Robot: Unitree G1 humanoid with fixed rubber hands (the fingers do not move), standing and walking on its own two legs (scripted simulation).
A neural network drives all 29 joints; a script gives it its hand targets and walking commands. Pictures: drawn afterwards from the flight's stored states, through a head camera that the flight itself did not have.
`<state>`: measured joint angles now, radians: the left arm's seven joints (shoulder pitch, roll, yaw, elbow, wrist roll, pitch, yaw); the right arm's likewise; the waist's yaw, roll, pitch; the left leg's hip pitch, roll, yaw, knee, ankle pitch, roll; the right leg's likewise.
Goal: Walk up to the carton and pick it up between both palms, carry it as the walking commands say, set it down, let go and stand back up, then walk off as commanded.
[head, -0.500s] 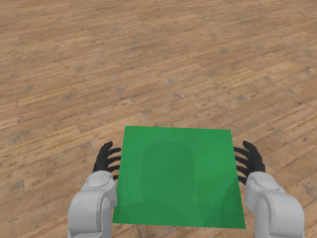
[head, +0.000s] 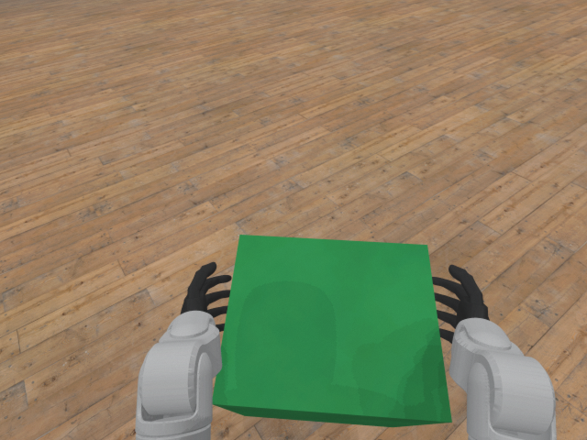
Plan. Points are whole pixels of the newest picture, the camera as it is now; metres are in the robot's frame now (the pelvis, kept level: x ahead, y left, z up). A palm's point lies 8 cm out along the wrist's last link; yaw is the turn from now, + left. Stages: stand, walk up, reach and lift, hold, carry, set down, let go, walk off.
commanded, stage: carry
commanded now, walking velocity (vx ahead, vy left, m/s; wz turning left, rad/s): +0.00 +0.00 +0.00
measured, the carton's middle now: (324, 341) +0.30 -0.01 -0.02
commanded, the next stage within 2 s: none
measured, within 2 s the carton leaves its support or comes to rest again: neither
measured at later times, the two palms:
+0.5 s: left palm (174, 348) +0.23 +0.17 +0.10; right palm (460, 338) +0.23 -0.15 +0.10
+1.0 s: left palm (175, 346) +0.23 +0.17 +0.10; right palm (457, 337) +0.24 -0.15 +0.10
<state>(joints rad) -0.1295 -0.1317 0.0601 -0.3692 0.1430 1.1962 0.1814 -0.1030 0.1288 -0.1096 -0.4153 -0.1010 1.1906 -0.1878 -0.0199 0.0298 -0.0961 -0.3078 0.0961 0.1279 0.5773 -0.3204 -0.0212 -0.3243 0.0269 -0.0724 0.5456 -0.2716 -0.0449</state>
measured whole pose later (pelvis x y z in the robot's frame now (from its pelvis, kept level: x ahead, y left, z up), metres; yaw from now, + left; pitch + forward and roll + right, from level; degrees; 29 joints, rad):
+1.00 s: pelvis -0.03 +0.01 +0.00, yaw +1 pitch +2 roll +0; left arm -0.14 -0.13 0.07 -0.31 0.16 1.17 0.18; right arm -0.15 0.13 -0.13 -0.31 -0.13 1.16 -0.15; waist 0.00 0.00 -0.11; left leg -0.31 0.07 0.13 0.53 -0.24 0.00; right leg -0.32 0.00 -0.08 0.50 -0.21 -0.03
